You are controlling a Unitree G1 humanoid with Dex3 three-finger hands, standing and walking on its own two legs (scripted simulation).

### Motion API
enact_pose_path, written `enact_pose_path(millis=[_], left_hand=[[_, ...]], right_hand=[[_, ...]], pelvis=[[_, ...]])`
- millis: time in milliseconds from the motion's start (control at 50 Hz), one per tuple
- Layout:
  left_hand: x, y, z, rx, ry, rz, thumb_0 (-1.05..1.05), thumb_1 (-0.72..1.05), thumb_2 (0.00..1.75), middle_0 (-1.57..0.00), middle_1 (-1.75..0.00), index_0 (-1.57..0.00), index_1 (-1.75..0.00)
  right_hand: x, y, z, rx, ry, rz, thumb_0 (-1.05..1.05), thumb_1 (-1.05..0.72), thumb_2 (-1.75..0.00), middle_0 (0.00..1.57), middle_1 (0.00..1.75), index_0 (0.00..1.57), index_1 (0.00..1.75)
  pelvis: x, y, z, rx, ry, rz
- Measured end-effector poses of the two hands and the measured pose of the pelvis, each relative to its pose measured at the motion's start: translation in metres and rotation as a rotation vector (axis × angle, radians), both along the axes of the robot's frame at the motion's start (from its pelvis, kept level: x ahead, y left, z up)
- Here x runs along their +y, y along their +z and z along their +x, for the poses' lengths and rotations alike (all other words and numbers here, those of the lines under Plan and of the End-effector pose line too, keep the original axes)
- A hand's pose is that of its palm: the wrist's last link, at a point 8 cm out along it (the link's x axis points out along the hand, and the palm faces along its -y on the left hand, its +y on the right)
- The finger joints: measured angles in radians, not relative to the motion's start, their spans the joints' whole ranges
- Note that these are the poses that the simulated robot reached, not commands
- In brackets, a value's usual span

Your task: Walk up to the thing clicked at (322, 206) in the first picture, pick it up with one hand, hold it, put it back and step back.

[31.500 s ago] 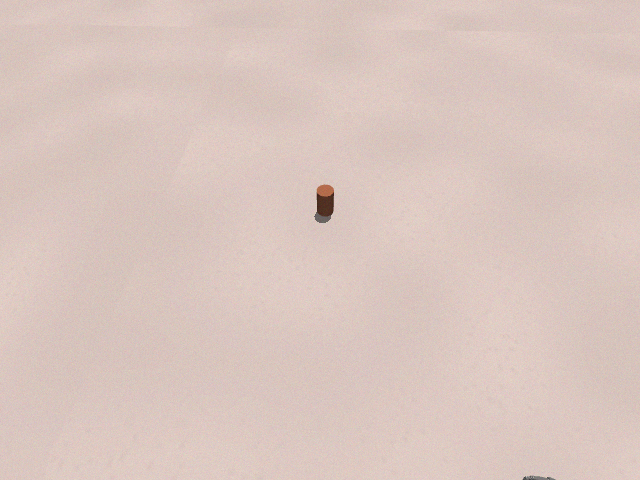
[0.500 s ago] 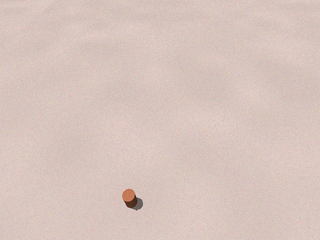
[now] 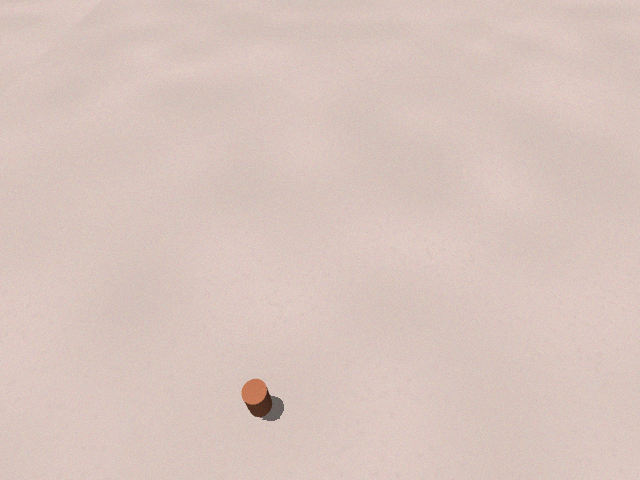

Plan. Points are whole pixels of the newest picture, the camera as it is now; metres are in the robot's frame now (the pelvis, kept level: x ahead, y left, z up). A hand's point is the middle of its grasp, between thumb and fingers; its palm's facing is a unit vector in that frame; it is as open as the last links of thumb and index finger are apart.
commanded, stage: stand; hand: left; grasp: from above
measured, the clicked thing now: (257, 398) +0.44 +0.23 -0.72
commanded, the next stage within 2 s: step back in 0.64 s
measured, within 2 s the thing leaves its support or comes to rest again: neither
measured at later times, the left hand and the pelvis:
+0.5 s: hand out of the picture +0.08 +0.25 -0.16, palm faces +0.01 -0.94 -0.34, open 7.4 cm; pelvis +0.00 +0.00 +0.00, yaw +0 degrees
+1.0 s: hand out of the picture +0.07 +0.29 -0.18, palm faces -0.02 -0.91 -0.40, open 7.4 cm; pelvis -0.06 +0.02 -0.03, yaw -1 degrees
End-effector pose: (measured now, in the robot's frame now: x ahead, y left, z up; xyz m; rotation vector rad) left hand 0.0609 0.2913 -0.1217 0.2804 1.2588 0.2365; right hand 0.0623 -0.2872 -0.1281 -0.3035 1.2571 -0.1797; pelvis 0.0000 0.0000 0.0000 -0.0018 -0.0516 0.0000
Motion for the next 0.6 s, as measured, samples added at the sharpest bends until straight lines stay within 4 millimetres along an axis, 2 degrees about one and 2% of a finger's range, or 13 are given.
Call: enact_pose_path(millis=[600], left_hand=[[0.002,0.0012,0.0091,-0.014,-0.019,0.001,0.01,0.9,0.9,-0.2,-0.3,-0.2,-0.3]], right_hand=[[-0.0034,0.0034,0.0031,-0.009,-0.003,-0.005,0.01,-0.91,-0.9,0.21,0.29,0.2,0.3]], pelvis=[[-0.0007,0.0004,0.0034,0.003,-0.005,-0.001]])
